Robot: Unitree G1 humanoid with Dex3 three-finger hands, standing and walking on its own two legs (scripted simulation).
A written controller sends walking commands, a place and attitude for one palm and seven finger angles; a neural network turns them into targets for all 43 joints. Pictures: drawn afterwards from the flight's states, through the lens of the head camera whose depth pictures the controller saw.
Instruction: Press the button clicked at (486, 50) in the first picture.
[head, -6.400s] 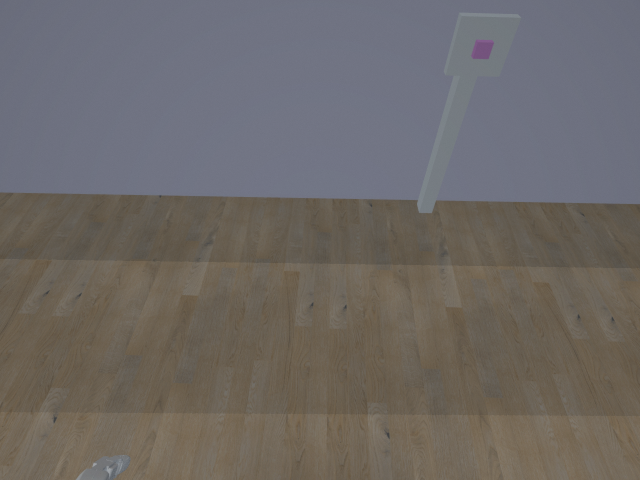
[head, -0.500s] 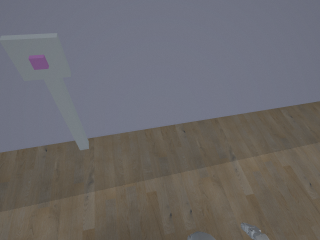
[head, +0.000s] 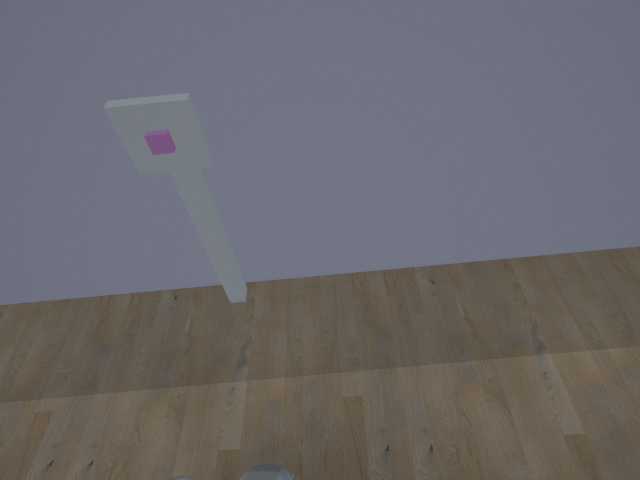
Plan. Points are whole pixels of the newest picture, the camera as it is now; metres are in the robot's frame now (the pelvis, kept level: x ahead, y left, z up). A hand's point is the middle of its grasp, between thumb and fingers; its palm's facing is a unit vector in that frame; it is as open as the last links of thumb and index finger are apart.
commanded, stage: take the last steps up to it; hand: left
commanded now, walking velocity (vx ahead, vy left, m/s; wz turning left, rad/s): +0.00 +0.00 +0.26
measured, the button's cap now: (160, 141) +0.80 +0.39 -0.02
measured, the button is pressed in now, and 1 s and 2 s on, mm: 0 0 0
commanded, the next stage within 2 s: come to a stop and stand still in 1.14 s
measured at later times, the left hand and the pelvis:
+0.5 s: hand out of the picture -0.01 +0.29 -0.18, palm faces +0.17 -0.97 -0.19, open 7.4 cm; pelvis +0.03 +0.09 +0.00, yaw +7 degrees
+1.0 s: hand (173, 396) +0.28 +0.27 -0.17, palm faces +0.16 -0.97 -0.18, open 7.3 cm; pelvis +0.21 +0.09 -0.01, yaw +7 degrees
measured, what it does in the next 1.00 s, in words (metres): walks ahead: left foot, then right foot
